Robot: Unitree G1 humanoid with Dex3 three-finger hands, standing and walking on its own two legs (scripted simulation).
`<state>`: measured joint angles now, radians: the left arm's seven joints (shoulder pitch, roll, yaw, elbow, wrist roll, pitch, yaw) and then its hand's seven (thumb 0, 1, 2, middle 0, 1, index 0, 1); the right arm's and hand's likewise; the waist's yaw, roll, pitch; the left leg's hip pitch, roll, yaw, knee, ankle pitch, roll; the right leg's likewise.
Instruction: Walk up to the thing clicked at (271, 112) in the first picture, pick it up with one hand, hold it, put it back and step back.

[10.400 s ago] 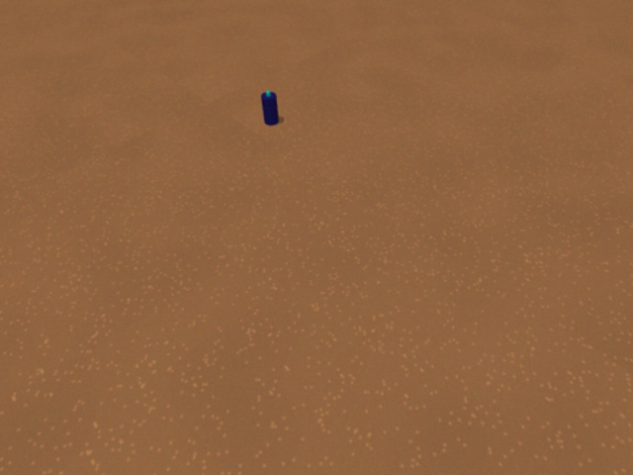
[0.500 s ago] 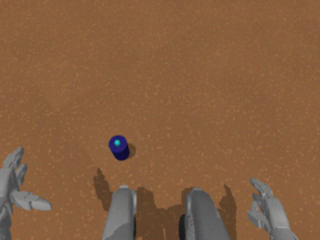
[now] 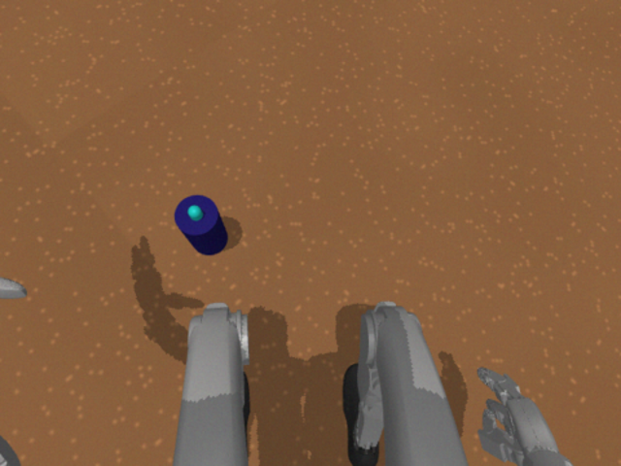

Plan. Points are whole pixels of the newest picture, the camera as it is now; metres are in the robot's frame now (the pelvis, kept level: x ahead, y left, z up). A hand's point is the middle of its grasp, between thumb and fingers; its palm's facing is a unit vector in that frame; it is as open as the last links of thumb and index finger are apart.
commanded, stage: go down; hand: left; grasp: from the side
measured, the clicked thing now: (202, 225) +0.50 +0.22 -0.37
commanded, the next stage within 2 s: approach in 1.02 s
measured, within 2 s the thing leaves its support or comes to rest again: neither
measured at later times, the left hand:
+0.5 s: hand out of the picture +0.39 +0.40 -0.05, palm faces +0.22 -0.97 -0.10, open 17.2 cm
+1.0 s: hand out of the picture +0.41 +0.41 -0.06, palm faces +0.22 -0.97 -0.09, open 17.0 cm
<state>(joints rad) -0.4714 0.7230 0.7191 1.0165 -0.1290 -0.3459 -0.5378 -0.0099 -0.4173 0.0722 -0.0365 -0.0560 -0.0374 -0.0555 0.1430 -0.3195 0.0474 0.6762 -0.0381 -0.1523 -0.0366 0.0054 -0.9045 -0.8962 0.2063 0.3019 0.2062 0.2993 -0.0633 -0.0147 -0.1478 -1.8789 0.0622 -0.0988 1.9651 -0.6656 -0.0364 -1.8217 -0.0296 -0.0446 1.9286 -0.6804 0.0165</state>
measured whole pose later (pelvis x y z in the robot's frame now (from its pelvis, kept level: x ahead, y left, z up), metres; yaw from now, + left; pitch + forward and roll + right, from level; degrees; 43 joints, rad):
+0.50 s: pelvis -0.01 +0.01 -0.06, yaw -2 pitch +32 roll -6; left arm -0.61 0.84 0.78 1.05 -0.13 -0.34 -0.60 -0.01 -0.45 0.06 -0.04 -0.05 -0.04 -0.05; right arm 0.13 -0.34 0.07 0.67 -0.04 -0.15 -0.02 0.00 -0.92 -0.90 0.21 0.30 0.21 0.30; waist -0.09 -0.02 -0.12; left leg -2.06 0.05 -0.13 2.16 -0.68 -0.03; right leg -1.98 -0.03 -0.05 2.10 -0.69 0.03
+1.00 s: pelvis -0.02 +0.01 -0.09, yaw -3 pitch +31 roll -7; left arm -0.69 0.93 0.83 1.10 -0.13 -0.35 -0.63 -0.01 -0.41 0.09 -0.03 -0.06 -0.03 -0.06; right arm 0.14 -0.35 0.11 0.68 -0.06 -0.13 -0.01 0.00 -0.91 -0.90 0.21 0.30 0.21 0.30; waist -0.11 -0.03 -0.09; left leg -2.15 0.04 -0.15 2.27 -0.67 -0.03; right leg -2.07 -0.02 -0.05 2.20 -0.68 0.03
